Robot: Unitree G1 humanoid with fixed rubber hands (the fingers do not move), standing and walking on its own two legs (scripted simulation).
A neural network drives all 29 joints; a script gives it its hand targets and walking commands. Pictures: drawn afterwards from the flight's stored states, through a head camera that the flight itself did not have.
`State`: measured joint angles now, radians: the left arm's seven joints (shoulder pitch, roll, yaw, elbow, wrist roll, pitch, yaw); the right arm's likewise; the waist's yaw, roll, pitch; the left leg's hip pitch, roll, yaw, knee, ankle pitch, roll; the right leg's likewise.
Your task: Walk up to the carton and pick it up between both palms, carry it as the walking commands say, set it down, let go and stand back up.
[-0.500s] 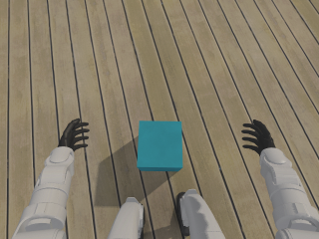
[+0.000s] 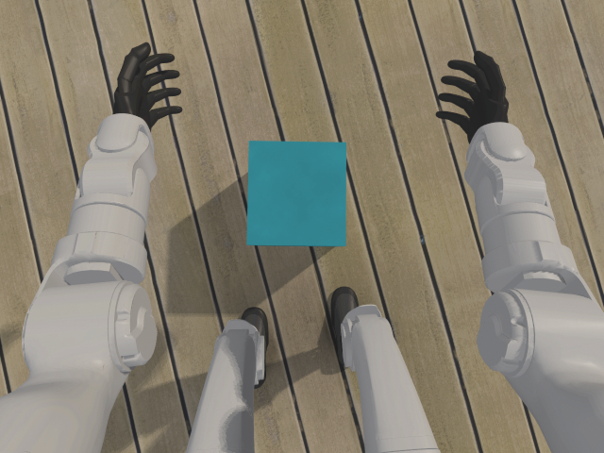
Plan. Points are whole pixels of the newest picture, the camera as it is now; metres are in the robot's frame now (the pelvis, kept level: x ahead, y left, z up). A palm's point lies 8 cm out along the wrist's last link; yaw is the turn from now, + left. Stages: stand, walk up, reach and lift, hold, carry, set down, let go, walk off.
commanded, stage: reach and lift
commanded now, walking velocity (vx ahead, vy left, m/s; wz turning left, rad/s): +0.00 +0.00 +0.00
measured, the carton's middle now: (297, 199) +0.46 -0.01 -0.56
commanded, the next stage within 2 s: none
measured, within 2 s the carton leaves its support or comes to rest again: neither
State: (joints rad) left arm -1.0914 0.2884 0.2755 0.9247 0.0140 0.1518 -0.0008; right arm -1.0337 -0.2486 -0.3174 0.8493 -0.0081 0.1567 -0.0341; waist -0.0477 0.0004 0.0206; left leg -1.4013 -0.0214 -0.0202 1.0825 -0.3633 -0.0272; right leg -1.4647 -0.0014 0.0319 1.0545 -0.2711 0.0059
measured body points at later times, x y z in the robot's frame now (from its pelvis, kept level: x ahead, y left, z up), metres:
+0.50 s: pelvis +0.00 +0.00 -0.07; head +0.32 +0.00 +0.25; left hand +0.54 +0.17 -0.19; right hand +0.51 -0.22 -0.19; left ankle +0.05 +0.13 -0.63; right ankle +0.09 -0.12 -0.63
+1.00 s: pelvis -0.03 +0.01 -0.21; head +0.32 +0.00 +0.06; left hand +0.54 +0.16 -0.36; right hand +0.51 -0.22 -0.35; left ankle +0.05 +0.13 -0.63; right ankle +0.09 -0.12 -0.63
